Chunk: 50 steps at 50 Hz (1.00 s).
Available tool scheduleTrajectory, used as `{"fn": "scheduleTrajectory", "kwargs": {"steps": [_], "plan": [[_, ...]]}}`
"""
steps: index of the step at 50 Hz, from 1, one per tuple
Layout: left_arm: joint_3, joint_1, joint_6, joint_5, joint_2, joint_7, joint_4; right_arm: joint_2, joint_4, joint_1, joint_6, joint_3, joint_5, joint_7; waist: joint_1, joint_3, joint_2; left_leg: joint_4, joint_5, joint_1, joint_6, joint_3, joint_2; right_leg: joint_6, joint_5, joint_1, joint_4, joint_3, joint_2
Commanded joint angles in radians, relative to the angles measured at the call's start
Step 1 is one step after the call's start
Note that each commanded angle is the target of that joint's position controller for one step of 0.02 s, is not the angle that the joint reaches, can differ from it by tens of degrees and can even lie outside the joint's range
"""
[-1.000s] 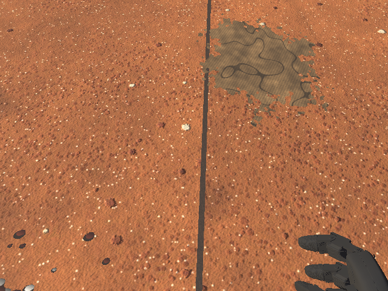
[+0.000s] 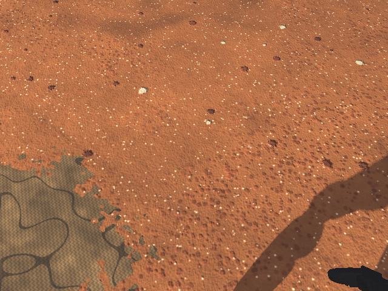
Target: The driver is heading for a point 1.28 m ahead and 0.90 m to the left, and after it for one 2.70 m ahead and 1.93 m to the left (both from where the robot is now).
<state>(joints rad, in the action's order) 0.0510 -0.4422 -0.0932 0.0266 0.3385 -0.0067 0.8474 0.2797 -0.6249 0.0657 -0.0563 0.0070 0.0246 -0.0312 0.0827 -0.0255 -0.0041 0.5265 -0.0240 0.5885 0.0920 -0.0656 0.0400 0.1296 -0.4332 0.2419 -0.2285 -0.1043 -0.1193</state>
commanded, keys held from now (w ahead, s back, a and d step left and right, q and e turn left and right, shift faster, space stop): w+q+shift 1.00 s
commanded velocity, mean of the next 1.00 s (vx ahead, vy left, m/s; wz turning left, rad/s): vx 1.00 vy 0.00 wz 0.82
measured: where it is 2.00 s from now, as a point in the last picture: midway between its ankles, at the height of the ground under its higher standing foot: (7, 87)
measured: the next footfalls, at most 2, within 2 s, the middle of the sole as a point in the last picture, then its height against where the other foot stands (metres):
left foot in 0.02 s outside the picture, level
right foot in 0.44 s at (225, 238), level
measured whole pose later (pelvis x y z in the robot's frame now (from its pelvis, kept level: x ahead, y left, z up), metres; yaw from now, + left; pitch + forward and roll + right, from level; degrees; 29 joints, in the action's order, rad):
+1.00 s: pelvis +0.87 +0.29 +0.00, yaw +52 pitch -1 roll +1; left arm -0.01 -0.25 -0.08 0.05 0.23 0.00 0.70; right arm 0.34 -0.75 0.28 0.01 -0.06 0.02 -0.01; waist 0.02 -0.06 0.02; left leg 0.64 -0.27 0.36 0.20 -0.05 -0.22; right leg -0.04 -0.37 -0.39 -1.42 -0.07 0.08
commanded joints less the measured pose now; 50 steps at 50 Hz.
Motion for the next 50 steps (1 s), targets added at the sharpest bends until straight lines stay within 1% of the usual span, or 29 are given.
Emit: {"fn": "scheduleTrajectory", "kwargs": {"steps": [1, 2, 3, 4, 5, 6, 7, 9, 13, 18, 20, 21, 22, 23, 24, 25, 26, 28, 30, 36, 38, 40, 42, 43, 44, 45, 46, 48, 50], "plan": [[0.037, 0.096, 0.012, 0.04, 0.167, 0.029, -0.058, 0.215, -0.098, 0.517, 0.005, -0.097, -0.003, 0.029, -0.322, 0.244, -0.059, 0.073, -0.22, -0.683, 0.084, 0.022, -0.049, -0.006, 1.225, -0.329, -0.751, 0.097, 0.219], [0.001, -0.002, -0.002, -0.007, 0.032, 0.008, -0.12, 0.347, -0.113, 0.559, 0.009, -0.137, 0.02, 0.031, -0.226, 0.348, 0.291, -0.005, -0.478, -0.989, 0.268, 0.59, 0.214, -0.083, 0.455, -0.772, -1.245, 0.128, 0.039], [-0.01, 0.05, -0.025, 0.016, 0.047, 0.001, -0.132, 0.27, -0.115, 0.492, 0.016, -0.126, -0.001, 0.011, -0.208, 0.356, 0.243, -0.238, -0.528, -1.008, 0.283, 0.959, 0.254, -0.072, 0.036, -0.97, -1.307, 0.034, -0.01], [-0.018, 0.157, -0.034, 0.012, 0.058, 0.003, -0.167, 0.239, -0.098, 0.385, 0.013, -0.121, -0.003, 0.008, -0.183, 0.19, 0.134, -0.253, -0.527, -0.877, 0.267, 0.831, 0.244, -0.068, 0.124, -1.051, -1.282, -0.017, 0.082], [-0.025, 0.209, -0.041, 0.021, 0.072, 0.0, -0.178, 0.196, -0.107, 0.368, 0.011, -0.115, -0.011, 0.004, -0.167, 0.127, 0.003, -0.262, -0.45, -0.732, 0.24, 0.725, 0.216, -0.069, 0.169, -1.009, -1.188, -0.011, 0.133], [-0.03, 0.245, -0.037, 0.033, 0.062, -0.003, -0.197, 0.168, -0.122, 0.366, 0.01, -0.106, -0.011, 0.008, -0.139, 0.057, -0.032, -0.281, -0.387, -0.596, 0.218, 0.643, 0.17, -0.078, 0.16, -0.972, -1.108, -0.003, 0.16], [-0.036, 0.247, -0.021, 0.047, 0.049, -0.007, -0.218, 0.135, -0.141, 0.359, 0.008, -0.092, -0.011, 0.013, -0.091, 0.008, -0.024, -0.303, -0.356, -0.479, 0.202, 0.581, 0.122, -0.097, 0.141, -0.93, -1.045, 0.002, 0.175], [-0.049, 0.245, 0.013, 0.056, 0.029, -0.014, -0.237, 0.147, -0.147, 0.357, -0.007, -0.093, -0.017, 0.013, -0.055, -0.03, 0.023, -0.343, -0.336, -0.353, 0.213, 0.513, 0.071, -0.13, 0.09, -0.904, -0.936, 0.026, 0.198], [-0.077, 0.455, 0.015, 0.02, 0.011, -0.035, -0.328, 0.184, -0.124, 0.328, -0.022, -0.114, -0.025, 0.012, -0.089, -0.101, 0.047, -0.438, -0.2, -0.148, 0.181, 0.405, -0.011, -0.177, 0.368, -0.753, -0.531, 0.096, 0.194], [-0.063, 0.501, 0.006, 0.005, 0.043, -0.02, -0.333, 0.221, -0.135, 0.386, -0.023, -0.137, -0.039, 0.012, -0.142, -0.023, 0.058, -0.33, 0.136, -0.361, 0.103, 0.435, 0.02, -0.159, 0.515, -0.598, -0.309, 0.088, 0.142], [-0.036, 0.365, -0.001, 0.005, 0.096, -0.001, -0.294, 0.251, -0.137, 0.386, -0.018, -0.144, -0.028, 0.019, -0.079, 0.087, 0.046, -0.096, 0.399, -0.454, 0.064, 0.424, 0.011, -0.137, 0.343, -0.439, -0.282, 0.095, 0.096], [-0.017, 0.199, -0.006, 0.008, 0.125, 0.014, -0.255, 0.265, -0.131, 0.354, -0.019, -0.146, -0.024, 0.016, 0.018, 0.184, 0.024, 0.13, 0.414, -0.4, 0.04, 0.392, -0.031, -0.123, 0.285, -0.243, -0.289, 0.094, 0.117], [0.012, -0.02, -0.01, 0.027, 0.19, 0.038, -0.228, 0.194, -0.108, 0.325, -0.03, -0.125, -0.021, 0.015, 0.111, 0.317, -0.04, 0.447, 0.212, -0.251, 0.031, 0.338, -0.074, -0.09, 0.003, 0.0, -0.297, -0.072, 0.295], [0.033, -0.051, -0.005, 0.068, 0.27, 0.042, -0.224, 0.023, -0.063, 0.423, -0.034, -0.083, -0.06, 0.021, 0.03, 0.456, -0.323, 0.764, -0.513, 0.053, 0.011, 0.232, -0.18, -0.006, -0.331, 0.243, -0.143, -0.588, 0.605], [0.045, 0.019, 0.009, 0.04, 0.252, 0.039, -0.222, 0.079, -0.049, 0.395, -0.018, -0.071, -0.046, 0.024, 0.007, 0.429, -0.337, 0.89, -0.433, 0.197, 0.027, 0.184, -0.106, 0.042, -0.501, 0.174, -0.02, -0.816, 0.613], [0.024, 0.105, 0.01, 0.032, 0.143, 0.037, -0.232, 0.136, -0.059, 0.274, -0.004, -0.083, -0.021, 0.023, 0.016, 0.239, -0.175, 0.878, -0.327, 0.243, 0.027, 0.156, -0.047, 0.022, -0.414, 0.024, -0.025, -0.617, 0.545], [0.01, 0.133, 0.009, 0.029, 0.083, 0.03, -0.216, 0.142, -0.055, 0.213, 0.004, -0.085, -0.007, 0.01, 0.009, 0.138, -0.071, 0.822, -0.271, 0.223, 0.019, 0.147, -0.01, 0.006, -0.176, -0.097, -0.042, -0.424, 0.495], [0.0, 0.101, -0.001, 0.026, 0.049, 0.03, -0.164, 0.104, -0.037, 0.173, 0.028, -0.08, 0.008, -0.019, -0.029, 0.052, -0.095, 0.773, -0.259, 0.18, 0.0, 0.147, 0.031, -0.025, 0.115, -0.229, -0.023, -0.198, 0.429], [-0.008, 0.063, -0.018, 0.0, 0.006, 0.016, -0.113, 0.059, -0.007, 0.122, 0.055, -0.066, 0.01, -0.033, -0.052, 0.014, -0.092, 0.764, -0.252, 0.213, -0.005, 0.131, 0.056, -0.055, 0.289, -0.254, 0.002, -0.055, 0.398], [0.002, 0.112, -0.044, -0.002, 0.052, 0.01, -0.072, 0.066, 0.102, -0.079, 0.061, -0.035, 0.008, -0.071, -0.1, -0.092, -0.046, 0.425, 0.02, 0.127, 0.007, 0.002, 0.04, -0.093, 0.59, -0.37, 0.121, 0.291, 0.327], [0.009, 0.064, -0.043, 0.0, 0.087, 0.014, -0.05, 0.061, 0.105, -0.128, 0.058, -0.027, 0.006, -0.079, -0.089, -0.11, -0.025, 0.285, 0.045, 0.009, 0.046, -0.098, -0.021, -0.113, 0.897, -0.342, 0.098, 0.366, 0.308], [0.023, 0.022, -0.028, -0.003, 0.147, 0.025, -0.05, 0.089, 0.078, -0.07, 0.054, -0.036, 0.006, -0.07, -0.128, -0.04, -0.067, 0.245, -0.011, -0.104, 0.082, -0.151, -0.102, -0.13, 1.354, -0.231, -0.058, 0.383, 0.329], [0.04, 0.067, 0.007, 0.005, 0.205, 0.04, -0.07, 0.15, 0.004, 0.194, 0.048, -0.066, 0.005, -0.051, -0.279, 0.102, -0.108, 0.239, -0.105, -0.396, 0.128, -0.119, -0.154, -0.119, 1.542, -0.255, -0.421, 0.36, 0.377], [0.041, 0.116, 0.021, 0.01, 0.204, 0.037, -0.096, 0.196, -0.071, 0.419, 0.042, -0.096, 0.004, -0.03, -0.37, 0.195, -0.083, 0.174, -0.13, -0.674, 0.169, -0.046, -0.16, -0.107, 1.408, -0.398, -0.733, 0.338, 0.376], [0.038, 0.143, 0.024, 0.01, 0.151, 0.022, -0.102, 0.253, -0.094, 0.429, 0.056, -0.137, -0.032, -0.001, -0.348, 0.186, 0.098, 0.085, -0.189, -0.86, 0.192, 0.108, -0.1, -0.132, 0.482, -0.652, -1.147, 0.338, 0.183], [0.005, 0.019, 0.008, 0.014, 0.052, 0.011, -0.211, 0.388, -0.036, 0.3, 0.074, -0.152, 0.011, 0.003, -0.147, 0.269, 0.26, 0.027, -0.055, -1.073, 0.367, 0.631, 0.164, -0.185, -0.089, -1.034, -1.502, 0.225, 0.092], [0.002, 0.136, -0.018, 0.008, 0.108, 0.012, -0.262, 0.368, -0.002, 0.36, 0.084, -0.159, 0.006, 0.018, -0.244, 0.388, 0.09, -0.171, -0.335, -1.105, 0.431, 0.862, 0.223, -0.177, -0.013, -1.149, -1.511, 0.032, 0.103], [-0.009, 0.208, -0.031, 0.013, 0.099, 0.012, -0.269, 0.265, -0.057, 0.304, 0.061, -0.135, -0.005, 0.035, -0.136, 0.067, -0.066, -0.295, -0.338, -0.725, 0.329, 0.763, 0.174, -0.164, 0.062, -1.107, -1.234, 0.014, 0.208], [-0.018, 0.163, 0.011, 0.046, 0.085, 0.016, -0.243, 0.22, -0.056, 0.244, 0.027, -0.114, -0.006, 0.041, -0.046, -0.016, -0.09, -0.295, -0.174, -0.439, 0.297, 0.605, 0.086, -0.187, 0.02, -0.94, -1.101, 0.015, 0.244]]}}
